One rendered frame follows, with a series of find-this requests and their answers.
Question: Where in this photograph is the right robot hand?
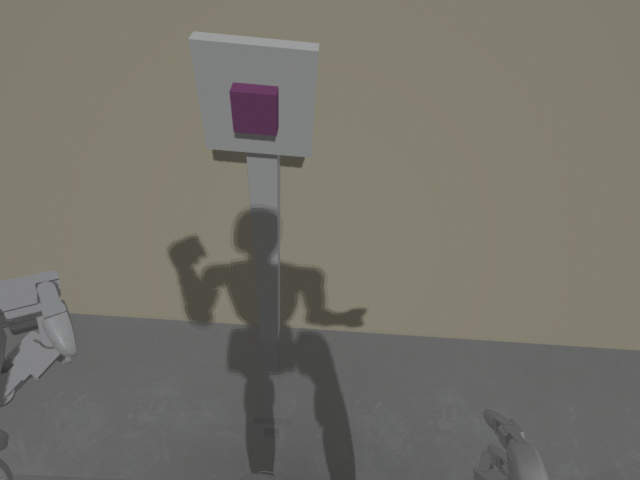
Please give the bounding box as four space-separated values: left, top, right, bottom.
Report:
473 409 549 480

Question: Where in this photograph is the panel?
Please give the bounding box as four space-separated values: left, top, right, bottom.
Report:
188 31 319 343

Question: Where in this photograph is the robot left shin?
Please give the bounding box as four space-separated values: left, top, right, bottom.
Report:
257 471 277 479

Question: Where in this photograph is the button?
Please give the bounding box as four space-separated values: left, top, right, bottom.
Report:
229 82 279 136

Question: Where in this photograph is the left robot hand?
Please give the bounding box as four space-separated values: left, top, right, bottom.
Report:
0 270 77 407

